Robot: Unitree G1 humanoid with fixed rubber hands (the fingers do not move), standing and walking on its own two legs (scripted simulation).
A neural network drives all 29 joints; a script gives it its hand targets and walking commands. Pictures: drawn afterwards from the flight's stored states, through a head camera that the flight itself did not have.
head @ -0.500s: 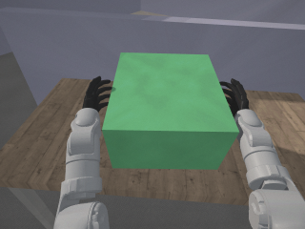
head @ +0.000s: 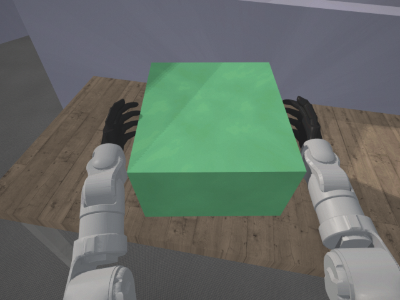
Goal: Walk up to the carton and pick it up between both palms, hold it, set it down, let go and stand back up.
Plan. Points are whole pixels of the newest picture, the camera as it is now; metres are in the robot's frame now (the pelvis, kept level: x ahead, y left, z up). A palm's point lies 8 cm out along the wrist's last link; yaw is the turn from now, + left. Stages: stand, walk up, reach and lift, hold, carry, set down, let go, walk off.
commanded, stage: set down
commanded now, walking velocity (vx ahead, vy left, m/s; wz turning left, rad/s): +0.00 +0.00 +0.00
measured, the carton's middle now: (211, 134) +0.44 +0.03 +0.09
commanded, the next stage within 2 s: none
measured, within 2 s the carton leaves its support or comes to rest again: rests again in 1.34 s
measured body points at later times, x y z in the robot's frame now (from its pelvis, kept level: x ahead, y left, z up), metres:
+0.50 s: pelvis -0.01 +0.00 +0.00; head +0.00 -0.01 +0.45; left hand +0.36 +0.19 +0.11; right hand +0.41 -0.19 +0.10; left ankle +0.00 +0.16 -0.75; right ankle -0.03 -0.11 -0.75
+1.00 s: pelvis +0.00 +0.00 +0.00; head +0.04 +0.01 +0.45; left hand +0.39 +0.19 +0.07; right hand +0.44 -0.19 +0.08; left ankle +0.00 +0.16 -0.75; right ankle -0.03 -0.11 -0.75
